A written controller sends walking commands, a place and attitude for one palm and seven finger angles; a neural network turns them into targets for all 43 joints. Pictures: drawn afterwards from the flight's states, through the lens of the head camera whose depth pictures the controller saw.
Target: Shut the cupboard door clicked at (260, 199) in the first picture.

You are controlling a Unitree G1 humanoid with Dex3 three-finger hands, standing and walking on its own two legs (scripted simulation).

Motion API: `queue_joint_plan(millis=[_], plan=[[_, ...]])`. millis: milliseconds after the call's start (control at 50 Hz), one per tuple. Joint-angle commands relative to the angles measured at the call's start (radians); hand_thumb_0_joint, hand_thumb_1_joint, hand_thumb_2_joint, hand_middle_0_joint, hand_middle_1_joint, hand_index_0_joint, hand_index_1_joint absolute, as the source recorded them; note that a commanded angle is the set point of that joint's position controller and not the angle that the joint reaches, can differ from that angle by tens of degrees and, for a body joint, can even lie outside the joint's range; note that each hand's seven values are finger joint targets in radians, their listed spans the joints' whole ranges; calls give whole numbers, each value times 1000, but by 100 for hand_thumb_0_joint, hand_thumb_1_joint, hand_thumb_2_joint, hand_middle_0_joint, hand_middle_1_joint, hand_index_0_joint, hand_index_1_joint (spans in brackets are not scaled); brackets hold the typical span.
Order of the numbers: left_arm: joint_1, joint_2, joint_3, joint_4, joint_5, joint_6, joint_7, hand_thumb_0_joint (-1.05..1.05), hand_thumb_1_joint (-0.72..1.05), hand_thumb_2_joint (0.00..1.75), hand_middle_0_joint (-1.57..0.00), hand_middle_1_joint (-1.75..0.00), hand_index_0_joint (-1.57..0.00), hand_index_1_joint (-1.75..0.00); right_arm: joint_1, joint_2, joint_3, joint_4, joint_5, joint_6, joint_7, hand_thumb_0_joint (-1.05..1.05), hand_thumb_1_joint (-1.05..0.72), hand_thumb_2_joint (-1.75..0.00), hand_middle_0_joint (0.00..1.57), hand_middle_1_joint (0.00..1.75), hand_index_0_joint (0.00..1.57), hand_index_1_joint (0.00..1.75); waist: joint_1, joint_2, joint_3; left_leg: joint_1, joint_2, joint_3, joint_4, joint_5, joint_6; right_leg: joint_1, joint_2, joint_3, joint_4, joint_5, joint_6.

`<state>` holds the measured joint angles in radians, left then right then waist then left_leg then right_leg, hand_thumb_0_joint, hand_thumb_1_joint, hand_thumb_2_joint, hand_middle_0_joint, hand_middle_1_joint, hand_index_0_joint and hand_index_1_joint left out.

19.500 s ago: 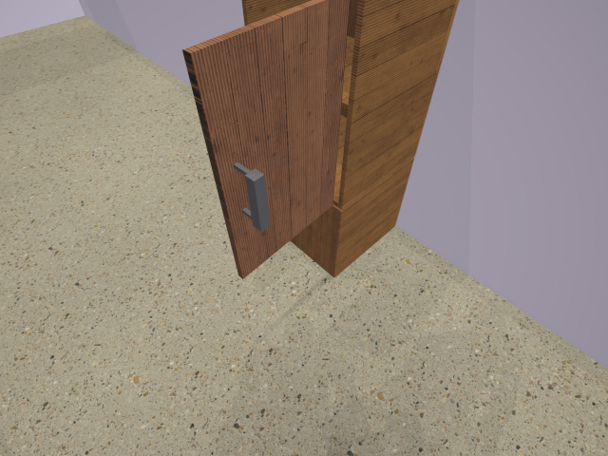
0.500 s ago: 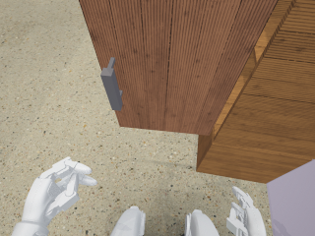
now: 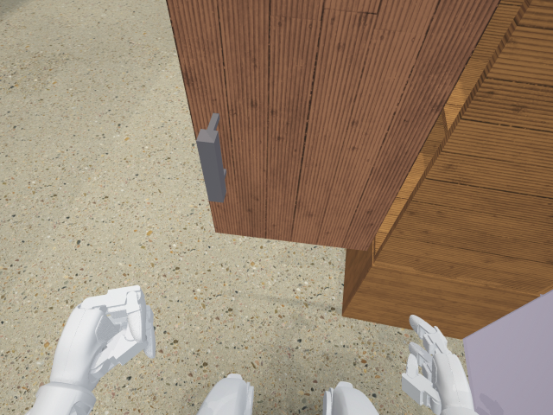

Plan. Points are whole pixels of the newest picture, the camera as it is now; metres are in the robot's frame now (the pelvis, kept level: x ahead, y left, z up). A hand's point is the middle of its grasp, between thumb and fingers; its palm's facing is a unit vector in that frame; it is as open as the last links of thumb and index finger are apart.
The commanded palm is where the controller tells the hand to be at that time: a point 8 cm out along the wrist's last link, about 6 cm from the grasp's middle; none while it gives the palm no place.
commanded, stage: raise the hand and make a fist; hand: left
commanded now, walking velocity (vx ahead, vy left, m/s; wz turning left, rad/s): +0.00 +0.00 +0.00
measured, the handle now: (216, 159) +0.50 +0.15 +0.05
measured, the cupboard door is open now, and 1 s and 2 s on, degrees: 94 94 94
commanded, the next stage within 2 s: bring the fist close to the handle in 0.56 s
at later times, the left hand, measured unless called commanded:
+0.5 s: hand (155, 315) +0.23 +0.17 +0.05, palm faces -0.06 -1.00 -0.04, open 3.1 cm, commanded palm +0.21 +0.23 +0.06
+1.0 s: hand (187, 287) +0.28 +0.15 +0.04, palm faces -0.13 -0.99 -0.03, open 3.1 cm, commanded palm +0.27 +0.21 +0.06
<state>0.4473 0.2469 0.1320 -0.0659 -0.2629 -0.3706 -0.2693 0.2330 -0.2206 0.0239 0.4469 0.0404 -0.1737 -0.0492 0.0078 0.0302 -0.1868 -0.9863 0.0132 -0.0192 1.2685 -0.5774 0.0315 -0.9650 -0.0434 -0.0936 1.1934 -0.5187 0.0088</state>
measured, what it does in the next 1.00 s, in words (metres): stands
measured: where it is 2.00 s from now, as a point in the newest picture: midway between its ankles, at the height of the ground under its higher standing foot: outside the picture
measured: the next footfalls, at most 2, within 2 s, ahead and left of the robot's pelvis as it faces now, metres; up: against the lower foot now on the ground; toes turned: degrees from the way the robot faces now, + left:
none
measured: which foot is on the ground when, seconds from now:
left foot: down 0.00-1.00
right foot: down 0.00-1.00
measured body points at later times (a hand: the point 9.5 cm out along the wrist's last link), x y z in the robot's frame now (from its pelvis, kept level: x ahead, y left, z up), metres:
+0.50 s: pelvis +0.01 -0.01 +0.00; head +0.08 +0.01 +0.45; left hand +0.23 +0.23 +0.06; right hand +0.19 -0.25 -0.07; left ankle +0.02 +0.10 -0.63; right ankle +0.03 -0.13 -0.63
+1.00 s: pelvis +0.00 -0.01 +0.00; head +0.08 +0.00 +0.44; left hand +0.28 +0.20 +0.05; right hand +0.18 -0.25 -0.08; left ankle +0.02 +0.10 -0.63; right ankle +0.03 -0.13 -0.63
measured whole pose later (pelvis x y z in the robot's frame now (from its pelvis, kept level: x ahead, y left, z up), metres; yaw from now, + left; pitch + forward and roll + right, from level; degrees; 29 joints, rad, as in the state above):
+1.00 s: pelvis +0.00 -0.01 +0.00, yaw +0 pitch +18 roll -3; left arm 0.19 0.24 0.08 0.06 -0.23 -0.31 -0.24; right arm 0.24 -0.24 0.02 0.49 0.04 -0.14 -0.05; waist -0.03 0.04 -0.18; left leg -1.01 0.02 -0.02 1.27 -0.58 0.02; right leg -1.00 -0.04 -0.09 1.21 -0.53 0.00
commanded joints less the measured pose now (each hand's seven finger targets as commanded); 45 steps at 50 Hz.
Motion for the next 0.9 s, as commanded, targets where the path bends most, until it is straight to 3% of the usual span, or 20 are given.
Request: queue_joint_plan(millis=[0, 80, 140, 200, 260, 280, 320, 380, 440, 540, 600, 660, 760, 840, 880], plan=[[-123, 146, 61, -236, -15, -78, -29, 0, 90, 90, -130, -150, -130, -150, -19, -162, -74, -143, -2, -68, -17, 0, -90, -90, 20, 30, 20, 30, -19, 64, -179, 138, -14, -56, -247, 147, -17, 125, 56, 37, -156, 69, -49], [-93, 187, 154, -281, -49, -109, 3, 0, 90, 90, -130, -150, -130, -150, -25, -144, -73, -131, -7, -71, -13, 0, -90, -90, 20, 30, 20, 30, 26, 98, -260, 177, -15, -55, -244, 262, -27, 182, 60, 31, -129, 152, -54], [-52, 123, 111, -219, -48, -89, 12, 0, 90, 90, -130, -150, -130, -150, -27, -140, -75, -123, -3, -58, -5, 0, -90, -90, 20, 30, 20, 30, 7, 69, -216, 165, -14, -45, -248, 279, -28, 179, 58, 21, -140, 176, -45], [-24, 68, 51, -109, -37, -32, -14, 0, 90, 90, -130, -150, -130, -150, -24, -149, -80, -123, 5, -46, -3, 0, -90, -90, 20, 30, 20, 30, -20, -9, -159, 117, -13, -41, -246, 247, -22, 174, 58, 20, -164, 162, -37], [-53, 81, 42, -97, -39, -11, -38, 0, 90, 90, -130, -150, -130, -150, -21, -161, -85, -131, 10, -49, -8, 0, -90, -90, 20, 30, 20, 30, -31, -43, -149, 88, -18, -34, -235, 212, -14, 183, 50, 39, -189, 133, -31], [-72, 107, 61, -104, -41, -14, -42, 0, 90, 90, -130, -150, -130, -150, -20, -165, -83, -132, 7, -50, -12, 0, -90, -90, 20, 30, 20, 30, -25, -51, -150, 81, -18, -34, -228, 224, -12, 196, 51, 44, -184, 141, -37], [-100, 132, 86, -156, -45, -43, -39, 0, 90, 90, -130, -150, -130, -150, -17, -160, -84, -134, 4, -53, -15, 0, -90, -90, 20, 30, 20, 30, -21, -37, -193, 101, -18, -29, -221, 244, -11, 209, 48, 52, -178, 160, -36], [-113, 182, 145, -242, -50, -105, -7, 0, 90, 90, -130, -150, -130, -150, -16, -147, -84, -124, -6, -62, -14, 0, -90, -90, 20, 30, 20, 30, 13, 42, -251, 137, -19, -29, -214, 321, -18, 231, 51, 50, -138, 231, -47], [-70, 131, 114, -235, -46, -133, 13, 0, 90, 90, -130, -150, -130, -150, -16, -135, -84, -112, -5, -57, -6, 0, -90, -90, 20, 30, 20, 30, 4, 63, -258, 169, -15, -26, -213, 363, -22, 205, 50, 38, -125, 266, -42], [-32, 93, 57, -123, -24, -62, -14, 0, 90, 90, -130, -150, -130, -150, -20, -151, -89, -118, 5, -35, -1, 0, -90, -90, 20, 30, 20, 30, -21, 23, -174, 120, -14, -25, -226, 283, -19, 178, 51, 34, -155, 207, -36], [-52, 102, 61, -124, -33, -30, -37, 0, 90, 90, -130, -150, -130, -150, -19, -158, -89, -134, 9, -29, -8, 0, -90, -90, 20, 30, 20, 30, -26, -23, -186, 101, -18, -21, -218, 264, -11, 207, 49, 47, -175, 196, -33], [-133, 127, 78, -218, -44, -59, -24, 0, 90, 90, -130, -150, -130, -150, -20, -154, -84, -138, 4, -39, -15, 0, -90, -90, 20, 30, 20, 30, -25, -3, -231, 127, -18, -25, -210, 284, -9, 213, 47, 49, -161, 216, -32], [-249, 115, 66, -182, -33, -119, 21, 0, 90, 90, -130, -150, -130, -150, -11, -151, -74, -102, -7, -52, -14, 0, -90, -90, 20, 30, 20, 30, -37, 23, -209, 112, -13, -34, -188, 247, -14, 138, 51, 47, -139, 154, -37], [-286, 69, -22, -114, 6, -70, 20, 0, 90, 90, -130, -150, -130, -150, -6, -163, -73, -104, -1, -42, -4, 0, -90, -90, 20, 30, 20, 30, -51, 42, -203, 128, -11, -40, -216, 214, -14, 114, 47, 37, -149, 134, -36], [-290, 108, 12, -61, 15, -21, 24, 0, 90, 90, -130, -150, -130, -150, 5, -173, -74, -102, 2, -31, -7, 0, -90, -90, 20, 30, 20, 30, -39, 26, -204, 116, -12, -40, -228, 217, -12, 141, 47, 41, -161, 137, -39]])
